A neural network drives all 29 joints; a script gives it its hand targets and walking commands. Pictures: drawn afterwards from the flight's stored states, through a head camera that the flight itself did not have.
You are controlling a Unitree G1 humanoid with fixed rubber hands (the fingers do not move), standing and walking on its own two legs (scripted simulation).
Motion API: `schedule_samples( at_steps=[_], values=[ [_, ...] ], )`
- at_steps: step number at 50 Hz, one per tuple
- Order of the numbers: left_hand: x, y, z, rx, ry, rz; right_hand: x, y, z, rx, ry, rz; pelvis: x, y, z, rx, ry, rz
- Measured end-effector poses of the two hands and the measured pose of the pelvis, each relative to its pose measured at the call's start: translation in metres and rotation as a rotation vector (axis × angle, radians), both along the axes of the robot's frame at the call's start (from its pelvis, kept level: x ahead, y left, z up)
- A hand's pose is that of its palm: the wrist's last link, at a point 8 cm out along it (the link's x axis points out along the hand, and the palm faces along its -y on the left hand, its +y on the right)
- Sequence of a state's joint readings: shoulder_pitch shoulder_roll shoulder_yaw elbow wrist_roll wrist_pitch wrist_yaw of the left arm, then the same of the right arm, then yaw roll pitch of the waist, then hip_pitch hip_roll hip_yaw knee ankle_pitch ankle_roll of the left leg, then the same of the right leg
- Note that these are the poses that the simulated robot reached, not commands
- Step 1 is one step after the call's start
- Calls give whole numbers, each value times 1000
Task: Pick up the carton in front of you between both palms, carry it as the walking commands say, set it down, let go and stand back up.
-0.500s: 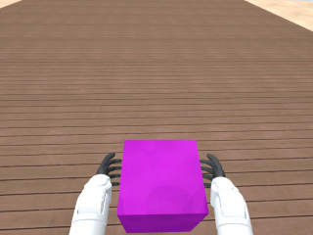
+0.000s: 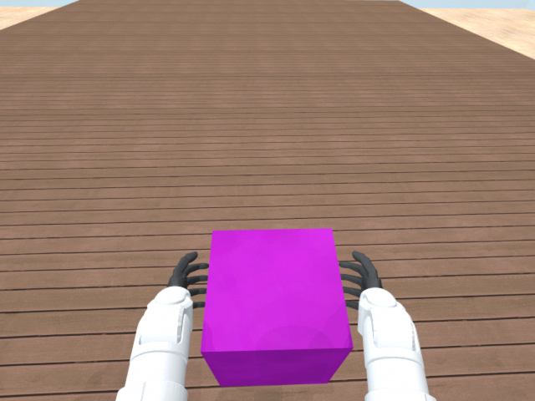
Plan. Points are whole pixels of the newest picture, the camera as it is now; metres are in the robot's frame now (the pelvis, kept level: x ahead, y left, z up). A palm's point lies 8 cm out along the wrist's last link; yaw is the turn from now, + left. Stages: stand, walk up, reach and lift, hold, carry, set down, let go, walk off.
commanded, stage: set down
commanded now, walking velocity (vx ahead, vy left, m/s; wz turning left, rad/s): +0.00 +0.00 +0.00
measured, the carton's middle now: (273, 311) +0.34 +0.00 -0.06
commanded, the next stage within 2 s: none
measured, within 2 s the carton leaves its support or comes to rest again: neither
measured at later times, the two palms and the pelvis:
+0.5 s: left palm (203, 333) +0.35 +0.14 -0.17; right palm (338, 327) +0.37 -0.14 -0.17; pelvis -0.02 -0.02 -0.08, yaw +3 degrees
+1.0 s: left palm (216, 340) +0.40 +0.14 -0.30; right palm (331, 331) +0.43 -0.15 -0.30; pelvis -0.04 -0.01 -0.20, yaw +4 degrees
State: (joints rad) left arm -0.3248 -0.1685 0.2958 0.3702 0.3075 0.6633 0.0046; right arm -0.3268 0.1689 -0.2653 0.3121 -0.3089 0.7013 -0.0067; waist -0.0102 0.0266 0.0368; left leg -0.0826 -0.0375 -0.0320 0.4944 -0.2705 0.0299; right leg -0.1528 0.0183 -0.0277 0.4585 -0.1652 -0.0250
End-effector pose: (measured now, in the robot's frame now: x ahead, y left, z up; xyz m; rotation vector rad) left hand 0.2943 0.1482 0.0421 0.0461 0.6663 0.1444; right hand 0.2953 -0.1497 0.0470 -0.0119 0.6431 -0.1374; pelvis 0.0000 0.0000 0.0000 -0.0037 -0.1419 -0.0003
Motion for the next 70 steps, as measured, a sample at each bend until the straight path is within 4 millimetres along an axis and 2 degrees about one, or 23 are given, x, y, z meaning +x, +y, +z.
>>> schedule_samples(
  at_steps=[5,10,13,17,20,23,26,31,36,39,47,59,70],
  values=[
    [17,-1,-12,8,26,48,22,3,-17,25,26,-21,-3,0,-6,4,19,24],
    [32,-1,-43,52,60,73,48,5,-54,15,54,7,-5,1,-15,11,101,16],
    [38,1,-75,60,81,92,60,9,-86,-7,71,47,-6,-1,-22,16,205,15],
    [44,4,-128,65,86,90,69,10,-139,-34,73,81,-8,-8,-35,21,373,23],
    [49,1,-169,41,64,83,71,7,-179,-33,54,54,-11,-12,-52,20,503,32],
    [54,-3,-201,19,28,115,74,5,-209,-17,23,21,-15,-16,-70,22,614,35],
    [58,-4,-219,17,-11,154,77,7,-224,-9,-15,4,-20,-18,-86,27,689,36],
    [65,2,-232,11,-35,189,91,14,-238,-11,-40,24,-29,-18,-111,25,740,45],
    [85,6,-243,16,-48,169,112,16,-251,-2,-53,32,-39,-15,-140,17,773,49],
    [96,2,-256,11,-36,152,121,11,-266,-2,-40,30,-44,-13,-156,13,798,51],
    [107,-12,-320,-16,52,144,130,-5,-329,-11,49,31,-46,-11,-189,28,881,47],
    [128,-3,-400,-7,19,182,163,6,-407,-15,17,68,-44,-19,-248,35,977,68],
    [140,-18,-473,-14,46,147,169,-12,-479,-26,47,54,-54,-19,-297,32,979,76]
  ],
)
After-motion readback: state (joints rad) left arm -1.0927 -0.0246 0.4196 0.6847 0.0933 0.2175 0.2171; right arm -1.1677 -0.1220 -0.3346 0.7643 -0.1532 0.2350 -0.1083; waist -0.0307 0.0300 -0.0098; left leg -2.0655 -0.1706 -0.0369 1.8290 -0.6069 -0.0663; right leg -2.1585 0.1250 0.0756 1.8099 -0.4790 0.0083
